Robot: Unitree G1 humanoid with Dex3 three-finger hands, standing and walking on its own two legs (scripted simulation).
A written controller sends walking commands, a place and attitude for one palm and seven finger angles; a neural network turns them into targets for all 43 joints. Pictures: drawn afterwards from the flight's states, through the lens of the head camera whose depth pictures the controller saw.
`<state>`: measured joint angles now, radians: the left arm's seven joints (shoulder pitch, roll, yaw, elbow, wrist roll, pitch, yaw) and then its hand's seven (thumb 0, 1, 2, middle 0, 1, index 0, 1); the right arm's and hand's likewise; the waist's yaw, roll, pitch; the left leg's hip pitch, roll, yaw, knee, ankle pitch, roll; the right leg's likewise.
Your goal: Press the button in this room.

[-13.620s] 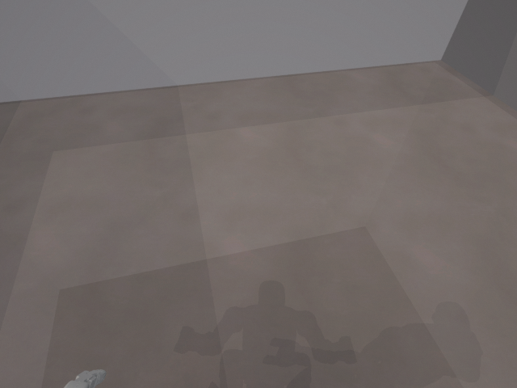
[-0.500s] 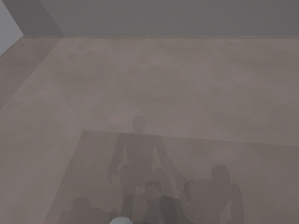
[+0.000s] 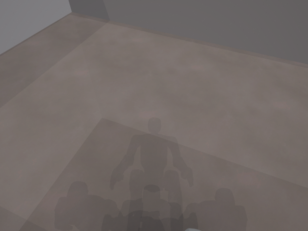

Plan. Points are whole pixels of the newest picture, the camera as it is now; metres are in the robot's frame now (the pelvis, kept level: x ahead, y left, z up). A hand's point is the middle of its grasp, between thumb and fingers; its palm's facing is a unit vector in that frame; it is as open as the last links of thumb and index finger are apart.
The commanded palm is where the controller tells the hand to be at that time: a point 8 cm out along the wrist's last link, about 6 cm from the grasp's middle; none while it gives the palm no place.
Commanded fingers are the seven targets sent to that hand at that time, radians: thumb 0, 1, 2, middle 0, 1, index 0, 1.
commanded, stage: turn or walk to find it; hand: left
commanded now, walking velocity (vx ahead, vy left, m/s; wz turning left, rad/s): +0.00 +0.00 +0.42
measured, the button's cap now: out of the picture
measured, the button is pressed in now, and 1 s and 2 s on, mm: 0 0 0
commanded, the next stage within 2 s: none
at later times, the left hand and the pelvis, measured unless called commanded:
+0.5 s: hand out of the picture +0.00 +0.15 -0.15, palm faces +0.25 -0.93 -0.26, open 7.4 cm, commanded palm none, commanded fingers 0.00 0.90 0.90 -0.20 -0.30 -0.20 -0.30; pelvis -0.02 -0.05 +0.00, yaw +14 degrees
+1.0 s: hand out of the picture -0.07 +0.22 -0.17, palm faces +0.44 -0.86 -0.24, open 7.4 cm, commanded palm none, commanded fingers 0.00 0.90 0.90 -0.20 -0.30 -0.20 -0.30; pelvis -0.05 -0.01 +0.00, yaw +25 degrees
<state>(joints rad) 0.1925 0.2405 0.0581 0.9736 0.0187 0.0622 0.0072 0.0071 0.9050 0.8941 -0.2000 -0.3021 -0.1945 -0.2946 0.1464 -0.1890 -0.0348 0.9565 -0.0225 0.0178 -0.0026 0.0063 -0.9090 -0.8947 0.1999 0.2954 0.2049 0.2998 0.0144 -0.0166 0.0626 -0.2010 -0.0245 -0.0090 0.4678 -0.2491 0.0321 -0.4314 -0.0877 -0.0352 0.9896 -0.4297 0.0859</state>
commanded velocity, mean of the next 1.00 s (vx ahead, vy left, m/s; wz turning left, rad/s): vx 0.00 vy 0.00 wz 0.42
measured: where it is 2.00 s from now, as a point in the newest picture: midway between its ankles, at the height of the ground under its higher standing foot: outside the picture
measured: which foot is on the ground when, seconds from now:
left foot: down 0.00-0.18, up 0.20-0.66, down 0.68-1.00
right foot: up 0.00-0.14, down 0.16-0.68, up 0.70-1.00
